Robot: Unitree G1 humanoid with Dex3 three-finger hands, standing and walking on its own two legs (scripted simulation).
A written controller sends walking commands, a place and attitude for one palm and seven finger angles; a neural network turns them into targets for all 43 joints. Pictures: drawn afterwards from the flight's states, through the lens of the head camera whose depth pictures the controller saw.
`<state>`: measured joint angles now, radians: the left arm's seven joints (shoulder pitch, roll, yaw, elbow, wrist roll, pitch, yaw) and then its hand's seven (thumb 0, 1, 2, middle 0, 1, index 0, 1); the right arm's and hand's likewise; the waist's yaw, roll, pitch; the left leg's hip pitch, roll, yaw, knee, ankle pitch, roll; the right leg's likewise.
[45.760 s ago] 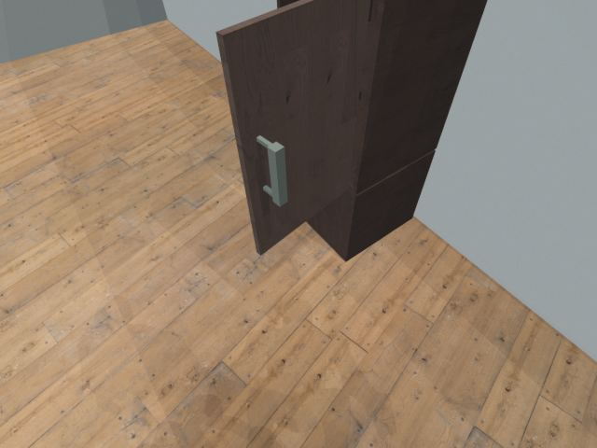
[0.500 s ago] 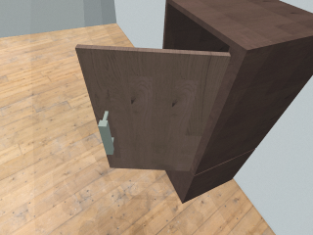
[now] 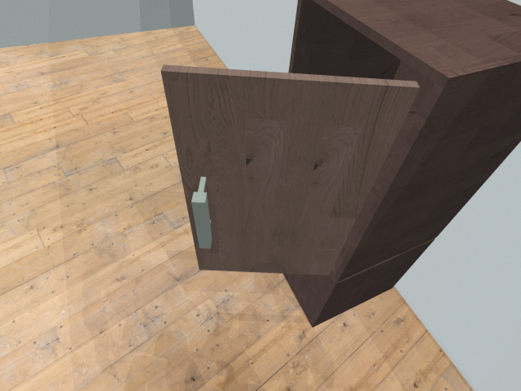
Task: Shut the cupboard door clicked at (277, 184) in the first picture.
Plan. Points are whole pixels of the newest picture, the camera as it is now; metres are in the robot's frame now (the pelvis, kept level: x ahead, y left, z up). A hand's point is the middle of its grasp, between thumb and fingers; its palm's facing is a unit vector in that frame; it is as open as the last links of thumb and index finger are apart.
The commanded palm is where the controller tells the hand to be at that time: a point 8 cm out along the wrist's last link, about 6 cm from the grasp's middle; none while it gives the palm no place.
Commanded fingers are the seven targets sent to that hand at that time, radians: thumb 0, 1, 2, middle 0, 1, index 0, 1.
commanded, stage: come to a stop and stand still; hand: left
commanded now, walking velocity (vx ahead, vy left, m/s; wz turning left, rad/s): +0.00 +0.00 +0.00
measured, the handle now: (204, 213) +0.44 +0.14 -0.04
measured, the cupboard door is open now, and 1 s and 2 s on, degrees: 64 64 64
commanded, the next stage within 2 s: look again from close up in 0.18 s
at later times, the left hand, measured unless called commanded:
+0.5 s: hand out of the picture -0.03 +0.17 -0.18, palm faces +0.00 -0.98 -0.18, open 7.4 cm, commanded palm none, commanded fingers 0.00 0.90 0.90 -0.20 -0.30 -0.20 -0.30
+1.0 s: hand out of the picture +0.09 +0.16 -0.10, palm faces +0.21 -0.96 -0.19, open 7.3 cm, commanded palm +0.08 +0.20 -0.07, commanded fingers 0.00 0.90 0.90 -0.31 -0.42 -0.31 -0.42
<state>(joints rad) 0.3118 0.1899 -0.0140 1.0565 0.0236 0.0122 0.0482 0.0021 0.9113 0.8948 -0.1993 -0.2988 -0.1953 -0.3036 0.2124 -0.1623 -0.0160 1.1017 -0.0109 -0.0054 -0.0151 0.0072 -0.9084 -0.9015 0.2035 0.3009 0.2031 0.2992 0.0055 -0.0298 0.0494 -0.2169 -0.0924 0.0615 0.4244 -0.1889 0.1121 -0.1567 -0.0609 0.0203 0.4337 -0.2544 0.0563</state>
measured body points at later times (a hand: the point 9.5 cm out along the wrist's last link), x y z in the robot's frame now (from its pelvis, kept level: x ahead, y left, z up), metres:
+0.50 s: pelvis -0.01 +0.00 +0.00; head +0.00 +0.02 +0.45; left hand -0.03 +0.22 -0.16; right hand -0.01 -0.22 -0.15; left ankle +0.03 +0.04 -0.74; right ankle -0.01 -0.17 -0.74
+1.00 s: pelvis -0.02 -0.03 -0.01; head -0.01 -0.02 +0.44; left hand +0.08 +0.21 -0.08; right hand +0.02 -0.26 -0.14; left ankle +0.03 +0.04 -0.74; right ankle -0.01 -0.15 -0.74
